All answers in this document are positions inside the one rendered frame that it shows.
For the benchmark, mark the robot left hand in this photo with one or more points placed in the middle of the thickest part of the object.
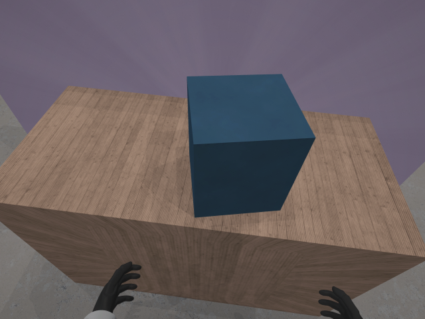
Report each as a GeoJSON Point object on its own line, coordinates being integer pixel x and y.
{"type": "Point", "coordinates": [108, 298]}

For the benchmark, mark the carton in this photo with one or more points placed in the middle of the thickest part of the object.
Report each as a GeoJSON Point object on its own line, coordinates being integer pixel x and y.
{"type": "Point", "coordinates": [248, 140]}

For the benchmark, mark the pedestal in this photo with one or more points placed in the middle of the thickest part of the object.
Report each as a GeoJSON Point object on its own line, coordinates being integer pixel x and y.
{"type": "Point", "coordinates": [104, 178]}

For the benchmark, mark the robot right hand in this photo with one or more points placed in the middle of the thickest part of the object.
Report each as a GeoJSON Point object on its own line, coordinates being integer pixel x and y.
{"type": "Point", "coordinates": [345, 305]}

